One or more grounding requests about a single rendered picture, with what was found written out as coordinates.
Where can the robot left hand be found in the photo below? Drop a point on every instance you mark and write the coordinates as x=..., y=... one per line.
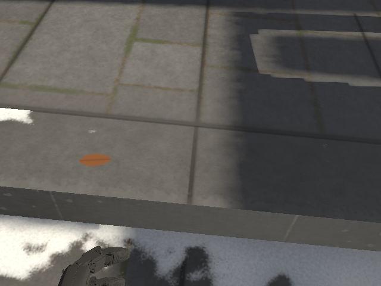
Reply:
x=92, y=261

